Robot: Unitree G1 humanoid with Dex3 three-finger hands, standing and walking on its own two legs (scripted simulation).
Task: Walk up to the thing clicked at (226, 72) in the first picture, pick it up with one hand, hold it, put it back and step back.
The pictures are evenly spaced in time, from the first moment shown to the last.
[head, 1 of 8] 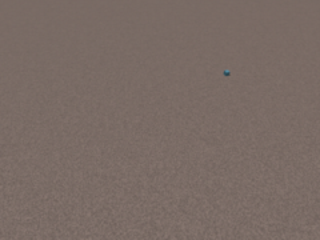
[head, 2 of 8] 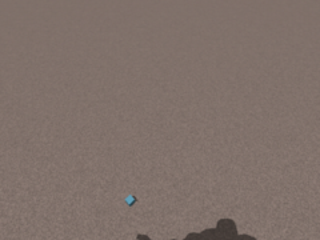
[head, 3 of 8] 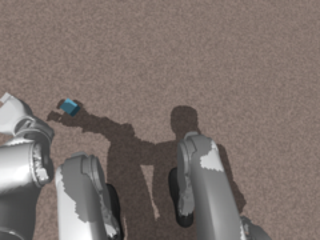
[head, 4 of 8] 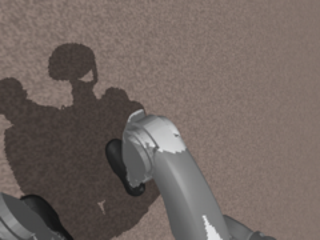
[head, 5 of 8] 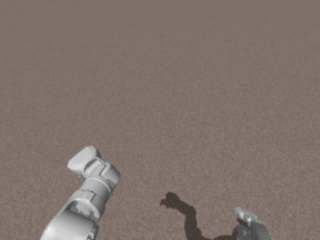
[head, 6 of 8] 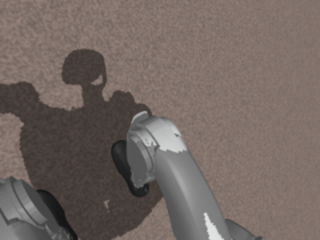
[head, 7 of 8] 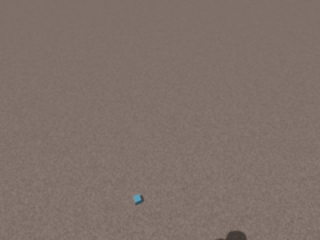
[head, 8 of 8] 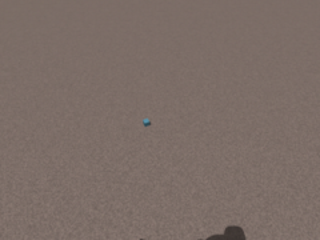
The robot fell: no
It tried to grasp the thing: yes
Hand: left
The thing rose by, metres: 0.69
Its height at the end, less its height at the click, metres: +0.00
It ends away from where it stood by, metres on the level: 0.01
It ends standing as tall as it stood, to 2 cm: yes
